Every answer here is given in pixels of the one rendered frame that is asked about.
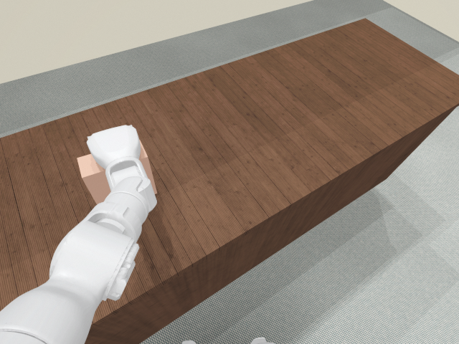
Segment table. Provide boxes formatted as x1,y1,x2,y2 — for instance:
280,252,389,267
0,18,459,344

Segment left robot hand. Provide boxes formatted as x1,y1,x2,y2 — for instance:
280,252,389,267
87,125,141,170

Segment robot left forearm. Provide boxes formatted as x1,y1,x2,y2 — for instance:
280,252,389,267
49,157,157,278

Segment sponge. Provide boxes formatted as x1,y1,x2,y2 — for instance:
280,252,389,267
77,141,157,204

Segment robot left upper arm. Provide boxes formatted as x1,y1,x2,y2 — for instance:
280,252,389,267
0,221,140,344

